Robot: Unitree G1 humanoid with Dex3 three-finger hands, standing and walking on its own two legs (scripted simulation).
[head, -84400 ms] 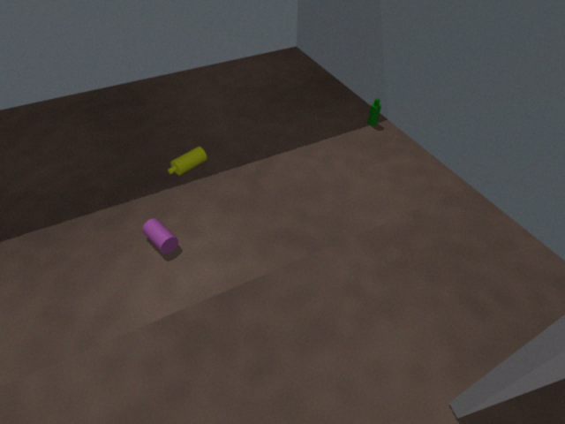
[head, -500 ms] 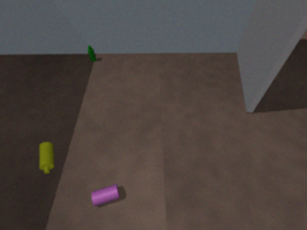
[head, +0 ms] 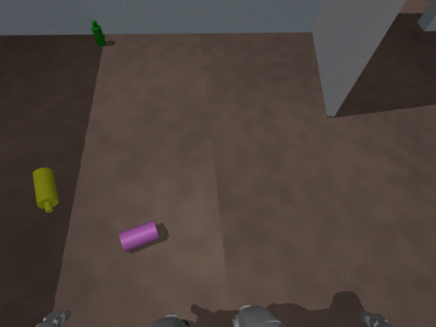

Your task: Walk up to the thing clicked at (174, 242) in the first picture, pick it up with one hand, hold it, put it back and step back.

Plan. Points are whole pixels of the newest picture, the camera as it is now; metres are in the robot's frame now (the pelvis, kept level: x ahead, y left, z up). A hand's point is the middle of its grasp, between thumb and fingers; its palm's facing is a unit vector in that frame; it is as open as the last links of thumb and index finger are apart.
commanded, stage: step back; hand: left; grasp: from above
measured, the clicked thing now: (140, 235) +0.50 +0.29 -0.72
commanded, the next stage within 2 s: none
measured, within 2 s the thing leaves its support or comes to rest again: neither
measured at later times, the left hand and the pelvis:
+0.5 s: hand out of the picture +0.00 +0.26 -0.15, palm faces +0.02 -0.92 -0.38, open 7.4 cm; pelvis -0.14 -0.01 -0.01, yaw +3 degrees
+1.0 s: hand out of the picture -0.26 +0.22 -0.14, palm faces -0.03 -0.91 -0.41, open 7.4 cm; pelvis -0.32 -0.05 -0.01, yaw -3 degrees
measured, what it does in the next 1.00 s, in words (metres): walks backwards: right foot, then left foot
